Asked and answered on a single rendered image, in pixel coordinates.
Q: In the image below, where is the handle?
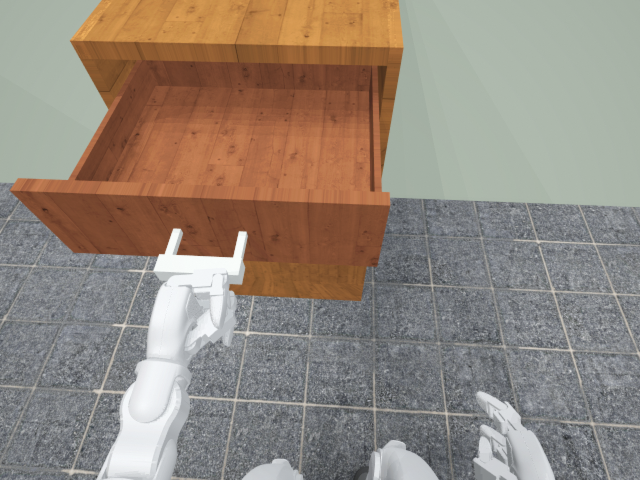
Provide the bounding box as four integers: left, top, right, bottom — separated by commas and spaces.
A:
153, 229, 248, 285

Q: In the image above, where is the robot left hand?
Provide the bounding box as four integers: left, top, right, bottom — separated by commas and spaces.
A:
146, 268, 237, 367

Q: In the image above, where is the drawer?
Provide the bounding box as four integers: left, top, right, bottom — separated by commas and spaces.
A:
10, 60, 390, 267

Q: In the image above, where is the robot right hand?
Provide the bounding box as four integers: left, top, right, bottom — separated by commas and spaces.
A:
473, 391, 555, 480

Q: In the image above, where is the left robot forearm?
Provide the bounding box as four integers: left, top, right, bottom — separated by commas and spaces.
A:
96, 358, 192, 480

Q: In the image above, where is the right robot thigh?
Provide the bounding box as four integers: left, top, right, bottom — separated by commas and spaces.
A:
368, 447, 439, 480

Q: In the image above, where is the cabinet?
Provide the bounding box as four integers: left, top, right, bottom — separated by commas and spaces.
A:
70, 0, 404, 301

